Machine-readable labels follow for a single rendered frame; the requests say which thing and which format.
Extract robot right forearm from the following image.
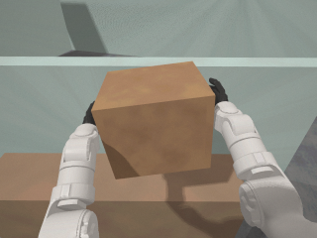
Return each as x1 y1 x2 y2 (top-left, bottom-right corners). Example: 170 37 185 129
213 101 303 214

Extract pedestal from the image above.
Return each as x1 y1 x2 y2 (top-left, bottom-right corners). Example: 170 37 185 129
0 153 245 238

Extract right robot hand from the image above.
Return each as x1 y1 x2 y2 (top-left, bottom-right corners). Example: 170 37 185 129
209 77 229 106

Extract robot left upper arm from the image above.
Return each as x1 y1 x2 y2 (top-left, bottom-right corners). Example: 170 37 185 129
40 209 100 238

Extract robot left forearm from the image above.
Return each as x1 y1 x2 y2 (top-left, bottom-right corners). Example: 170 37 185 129
38 123 100 238

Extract robot right upper arm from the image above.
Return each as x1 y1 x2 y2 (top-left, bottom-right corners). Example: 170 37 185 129
239 176 317 238

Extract left robot hand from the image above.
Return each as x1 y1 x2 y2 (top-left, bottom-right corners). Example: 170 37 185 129
82 100 99 135

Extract carton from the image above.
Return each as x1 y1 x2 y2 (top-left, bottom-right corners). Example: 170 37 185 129
91 61 216 179

